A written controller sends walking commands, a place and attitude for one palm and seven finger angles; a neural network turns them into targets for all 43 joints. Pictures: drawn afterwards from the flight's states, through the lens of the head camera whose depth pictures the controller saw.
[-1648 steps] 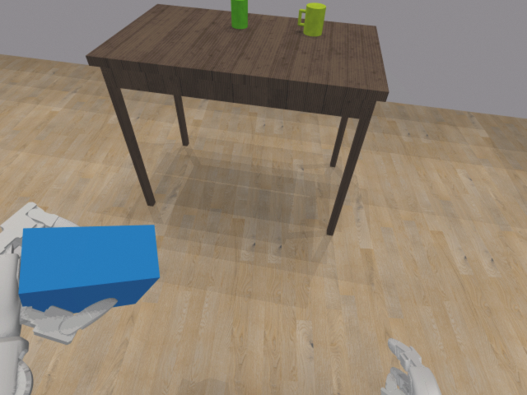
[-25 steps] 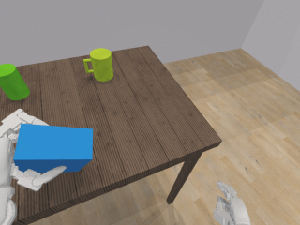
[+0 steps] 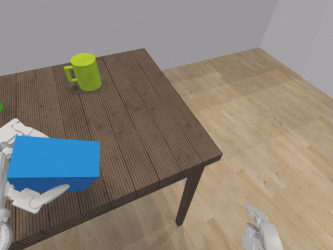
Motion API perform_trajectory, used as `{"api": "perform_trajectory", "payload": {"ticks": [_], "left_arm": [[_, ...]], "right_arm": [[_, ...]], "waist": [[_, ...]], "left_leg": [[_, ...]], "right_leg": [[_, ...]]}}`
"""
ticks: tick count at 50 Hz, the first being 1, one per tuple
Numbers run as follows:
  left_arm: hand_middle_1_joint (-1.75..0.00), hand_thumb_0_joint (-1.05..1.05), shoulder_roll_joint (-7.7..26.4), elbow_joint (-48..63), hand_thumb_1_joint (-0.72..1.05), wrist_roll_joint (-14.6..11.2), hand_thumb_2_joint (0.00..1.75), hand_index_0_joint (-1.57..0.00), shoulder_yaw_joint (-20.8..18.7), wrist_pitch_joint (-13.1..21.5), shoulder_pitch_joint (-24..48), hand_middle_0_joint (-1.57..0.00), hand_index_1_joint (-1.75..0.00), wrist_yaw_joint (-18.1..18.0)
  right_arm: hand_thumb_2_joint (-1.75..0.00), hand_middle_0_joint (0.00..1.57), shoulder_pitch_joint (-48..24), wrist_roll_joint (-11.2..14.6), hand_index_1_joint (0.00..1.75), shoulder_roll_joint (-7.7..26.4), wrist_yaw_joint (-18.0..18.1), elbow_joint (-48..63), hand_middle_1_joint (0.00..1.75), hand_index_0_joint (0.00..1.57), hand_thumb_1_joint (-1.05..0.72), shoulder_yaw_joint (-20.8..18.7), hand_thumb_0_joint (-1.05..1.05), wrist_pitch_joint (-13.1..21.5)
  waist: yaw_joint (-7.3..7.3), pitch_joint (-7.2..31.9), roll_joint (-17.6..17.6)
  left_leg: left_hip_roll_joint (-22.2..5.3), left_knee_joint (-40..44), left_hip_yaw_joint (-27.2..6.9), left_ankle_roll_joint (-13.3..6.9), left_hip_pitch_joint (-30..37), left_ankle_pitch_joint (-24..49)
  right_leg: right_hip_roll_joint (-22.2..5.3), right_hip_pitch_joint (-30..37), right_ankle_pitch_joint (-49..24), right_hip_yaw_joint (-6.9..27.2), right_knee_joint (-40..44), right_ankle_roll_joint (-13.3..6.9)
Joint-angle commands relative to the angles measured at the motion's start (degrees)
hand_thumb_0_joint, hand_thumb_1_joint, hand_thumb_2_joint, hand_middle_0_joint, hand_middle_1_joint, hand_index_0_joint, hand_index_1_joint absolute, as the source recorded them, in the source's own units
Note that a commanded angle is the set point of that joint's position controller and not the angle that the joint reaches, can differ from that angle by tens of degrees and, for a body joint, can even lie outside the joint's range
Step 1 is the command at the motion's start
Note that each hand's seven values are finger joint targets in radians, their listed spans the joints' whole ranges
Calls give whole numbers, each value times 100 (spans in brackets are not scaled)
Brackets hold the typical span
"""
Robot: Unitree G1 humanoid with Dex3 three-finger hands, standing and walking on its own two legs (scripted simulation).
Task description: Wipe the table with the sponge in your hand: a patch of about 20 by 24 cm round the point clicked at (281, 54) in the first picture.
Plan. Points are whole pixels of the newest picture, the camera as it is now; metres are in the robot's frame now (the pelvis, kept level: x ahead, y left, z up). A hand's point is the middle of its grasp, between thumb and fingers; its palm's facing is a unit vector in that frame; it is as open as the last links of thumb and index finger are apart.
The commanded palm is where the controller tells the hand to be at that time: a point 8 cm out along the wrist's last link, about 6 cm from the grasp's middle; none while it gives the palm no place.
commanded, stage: come to a stop and stand still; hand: left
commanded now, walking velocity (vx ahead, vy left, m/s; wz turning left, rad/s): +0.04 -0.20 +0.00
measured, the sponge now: (68, 168) +0.23 +0.20 +0.13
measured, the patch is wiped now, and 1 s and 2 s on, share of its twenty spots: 0.00 0.00 0.00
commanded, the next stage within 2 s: look again from close up in 1.30 s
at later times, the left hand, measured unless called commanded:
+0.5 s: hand (5, 146) +0.23 +0.28 +0.20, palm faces +0.45 -0.74 -0.50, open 10.4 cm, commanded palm +0.14 +0.28 +0.18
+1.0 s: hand out of the picture +0.21 +0.34 +0.18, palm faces +0.45 -0.82 -0.37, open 10.4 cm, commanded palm +0.14 +0.36 +0.18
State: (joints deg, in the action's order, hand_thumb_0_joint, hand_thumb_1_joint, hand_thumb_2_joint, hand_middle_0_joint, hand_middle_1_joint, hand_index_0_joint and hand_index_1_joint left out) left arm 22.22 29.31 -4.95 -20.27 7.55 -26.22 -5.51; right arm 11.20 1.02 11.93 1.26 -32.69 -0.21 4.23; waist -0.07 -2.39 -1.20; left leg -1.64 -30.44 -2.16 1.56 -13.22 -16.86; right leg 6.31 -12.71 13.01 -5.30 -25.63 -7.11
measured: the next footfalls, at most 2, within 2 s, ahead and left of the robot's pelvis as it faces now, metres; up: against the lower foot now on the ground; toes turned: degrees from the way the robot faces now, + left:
none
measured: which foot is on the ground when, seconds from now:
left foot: down 0.00-1.00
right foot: down 0.00-1.00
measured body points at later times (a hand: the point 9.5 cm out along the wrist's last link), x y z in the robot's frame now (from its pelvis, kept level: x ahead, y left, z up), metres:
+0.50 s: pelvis -0.01 +0.00 +0.00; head +0.03 +0.00 +0.45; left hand +0.20 +0.32 +0.22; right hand +0.19 -0.22 -0.08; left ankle -0.01 +0.13 -0.74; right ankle +0.01 -0.04 -0.73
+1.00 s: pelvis -0.02 +0.08 +0.00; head +0.01 +0.11 +0.45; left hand +0.18 +0.39 +0.20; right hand +0.17 -0.14 -0.06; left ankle -0.01 +0.13 -0.74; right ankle +0.01 -0.04 -0.73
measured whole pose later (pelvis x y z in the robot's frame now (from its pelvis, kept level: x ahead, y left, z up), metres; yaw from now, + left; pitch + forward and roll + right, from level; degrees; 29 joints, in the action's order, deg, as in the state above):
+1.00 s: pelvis -0.02 +0.08 +0.00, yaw +1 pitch -2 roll -1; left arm 22.4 27.1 -1.3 -22.5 10.7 -18.6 -6.1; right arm 11.8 0.4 11.4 0.8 -33.3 1.4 8.7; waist 2.9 -4.7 -2.3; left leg 2.9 -26.9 5.3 -5.4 -11.6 -14.1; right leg 0.1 -12.6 11.2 -3.3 -25.5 -0.5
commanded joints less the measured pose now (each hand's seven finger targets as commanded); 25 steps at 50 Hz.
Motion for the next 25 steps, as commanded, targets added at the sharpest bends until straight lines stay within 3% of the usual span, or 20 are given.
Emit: {"api": "perform_trajectory", "payload": {"ticks": [1, 3, 5, 6, 7, 8, 11, 12, 13, 16, 20, 21, 22, 23, 24, 25], "left_arm": [[-160, 0, 1048, 1399, 10, -131, 130, -120, -815, 403, 397, -120, -160, -152], [-160, 0, 892, 1213, 10, -160, 130, -120, -730, 367, 197, -120, -160, -186], [-160, 0, 1034, 1262, 10, -180, 130, -120, -856, 355, 244, -120, -160, -180], [-160, 0, 995, 1241, 10, -167, 130, -120, -835, 363, 161, -120, -160, -184], [-160, 0, 1080, 1173, 10, -135, 130, -120, -923, 385, -1, -120, -160, -235], [-160, 0, 914, 1180, 10, -125, 130, -120, -789, 410, -60, -120, -160, -236], [-160, 0, 968, 1388, 10, -23, 130, -120, -757, 483, 169, -120, -160, -264], [-160, 0, 1071, 1400, 10, 21, 130, -120, -771, 494, 274, -120, -160, -299], [-160, 0, 913, 1377, 10, 37, 130, -120, -638, 490, 332, -120, -160, -300], [-160, 0, 921, 1302, 10, 80, 130, -120, -597, 443, 535, -120, -160, -311], [-160, 0, 848, 963, 10, 84, 130, -120, -554, 326, 484, -120, -160, -309], [-160, 0, 4998, 2031, 10, 847, 130, -120, -3546, 849, 5942, -120, -160, -244], [-160, 0, 3155, -513, 10, 277, 130, -120, -2126, 714, 4243, -120, -160, -107], [-160, 0, 2107, -162, 10, 193, 130, -120, -1638, 653, 3156, -120, -160, -159], [-160, 0, 1523, -712, 10, 196, 130, -120, -1062, 579, 2625, -120, -160, -68], [-160, 0, 1347, -617, 10, 151, 130, -120, -863, 622, 1985, -120, -160, 47]], "right_arm": [[-90, 20, -434, 51, 30, 653, 53, 920, 30, 20, -90, -314, 0, 262], [-90, 20, -441, 72, 30, 617, 43, 876, 30, 20, -90, -271, 0, 200], [-90, 20, -473, 76, 30, 621, 46, 911, 30, 20, -90, -275, 0, 167], [-90, 20, -529, 90, 30, 613, 49, 935, 30, 20, -90, -265, 0, 156], [-90, 20, -630, 115, 30, 616, 43, 882, 30, 20, -90, -231, 0, 139], [-90, 20, -602, 76, 30, 594, 45, 900, 30, 20, -90, -187, 0, 112], [-90, 20, -625, 50, 30, 659, 69, 865, 30, 20, -90, -190, 0, 152], [-90, 20, -705, 61, 30, 688, 76, 799, 30, 20, -90, -176, 0, 159], [-90, 20, -671, 42, 30, 662, 88, 819, 30, 20, -90, -171, 0, 166], [-90, 20, -631, 53, 30, 699, 104, 836, 30, 20, -90, -211, 0, 199], [-90, 20, -621, 78, 30, 706, 103, 858, 30, 20, -90, -219, 0, 163], [-90, 20, 539, -10, 30, 721, 194, 550, 30, 20, -90, -453, 0, 577], [-90, 20, -116, 203, 30, 565, 199, 21, 30, 20, -90, -345, 0, 499], [-90, 20, -411, 61, 30, 663, 56, 446, 30, 20, -90, -350, 0, 396], [-90, 20, -421, 46, 30, 704, 15, 530, 30, 20, -90, -333, 0, 428], [-90, 20, -274, 82, 30, 744, -20, 613, 30, 20, -90, -351, 0, 413]], "waist": [[-29, 1047, 37], [-59, 950, -63], [-45, 832, -146], [-17, 754, -73], [-9, 713, 238], [6, 676, 318], [65, 793, 498], [61, 787, 650], [65, 863, 645], [86, 979, 435], [80, 930, 5], [14, -261, -860], [49, 211, 650], [172, 640, 804], [198, 819, 719], [264, 1168, 567]], "left_leg": [[-186, -391, 135, -283, -22, 812], [-127, -499, 201, -294, -59, 565], [-85, -541, 248, -274, -145, 309], [-70, -503, 268, -282, -129, 259], [-107, -305, 215, -320, 4, 339], [-135, -162, 208, -357, -8, 378], [-178, 169, 188, -413, 66, 705], [-230, 225, 140, -441, 203, 834], [-262, 280, 124, -460, 239, 939], [-290, 288, 88, -444, 285, 1255], [-261, 300, 50, -423, 261, 1134], [257, 47, 1247, -157, 175, 978], [-326, 402, 474, -254, 118, 1035], [-299, 266, 250, -297, 194, 995], [-177, 267, 393, -292, 189, 804], [-66, 273, 514, -356, 227, 728]], "right_leg": [[-1505, 565, -1654, 1284, 625, 307], [-1594, 397, -1233, 1367, 801, 297], [-1645, 336, -1096, 1430, 956, 366], [-1681, 252, -999, 1517, 1077, 449], [-1676, 99, -836, 1512, 1114, 498], [-1638, 171, -729, 1477, 1170, 685], [-1480, 566, -1184, 1397, 1162, 1056], [-1456, 474, -1257, 1291, 1076, 1052], [-1404, 628, -1382, 1222, 988, 1062], [-1359, 910, -2064, 1174, 840, 1083], [-1391, 871, -1650, 1154, 919, 1003], [-827, -536, -3173, 825, 1678, 2181], [-1463, -209, -2006, 726, 717, 1216], [-1339, 391, -1872, 1287, 452, 968], [-1311, 518, -1797, 1320, 467, 865], [-1324, 740, -1817, 1319, 524, 1045]]}}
